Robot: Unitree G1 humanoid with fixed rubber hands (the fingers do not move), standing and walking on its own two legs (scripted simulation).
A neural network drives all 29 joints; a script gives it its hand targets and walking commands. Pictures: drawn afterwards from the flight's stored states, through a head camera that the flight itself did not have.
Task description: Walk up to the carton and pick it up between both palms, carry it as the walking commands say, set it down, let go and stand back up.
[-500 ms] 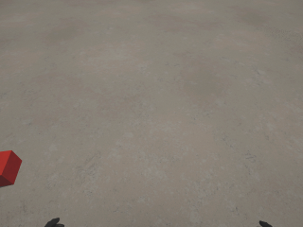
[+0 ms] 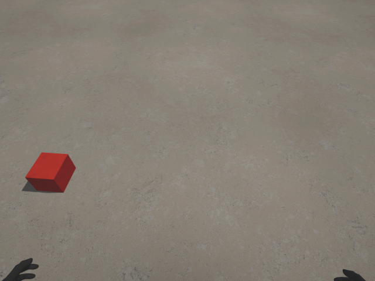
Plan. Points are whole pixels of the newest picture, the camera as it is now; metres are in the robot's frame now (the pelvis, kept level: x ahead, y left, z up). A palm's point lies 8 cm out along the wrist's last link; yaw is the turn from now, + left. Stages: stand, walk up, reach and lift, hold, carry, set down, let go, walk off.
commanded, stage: walk up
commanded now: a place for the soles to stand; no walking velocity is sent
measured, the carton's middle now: (52, 172) +0.87 +0.84 -0.70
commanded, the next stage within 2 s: none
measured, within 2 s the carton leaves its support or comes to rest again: neither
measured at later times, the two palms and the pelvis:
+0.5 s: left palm out of the picture +0.07 +0.45 -0.04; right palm (251, 189) +0.39 -0.16 -0.08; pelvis +0.15 +0.09 +0.00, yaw +23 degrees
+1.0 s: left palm out of the picture +0.16 +0.55 -0.09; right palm (187, 144) +0.56 +0.02 -0.09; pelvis +0.29 +0.23 -0.02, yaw +38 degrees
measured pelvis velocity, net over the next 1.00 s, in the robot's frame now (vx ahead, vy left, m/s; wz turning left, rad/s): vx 0.29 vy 0.23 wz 0.66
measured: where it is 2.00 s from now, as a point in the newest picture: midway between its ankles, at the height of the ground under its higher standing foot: (94, 233)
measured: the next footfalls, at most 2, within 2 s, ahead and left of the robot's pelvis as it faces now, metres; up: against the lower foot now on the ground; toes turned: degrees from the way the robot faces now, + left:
left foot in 0.08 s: +0.12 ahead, +0.18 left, +0.00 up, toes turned +8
right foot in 0.36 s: +0.24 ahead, -0.01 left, +0.00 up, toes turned +12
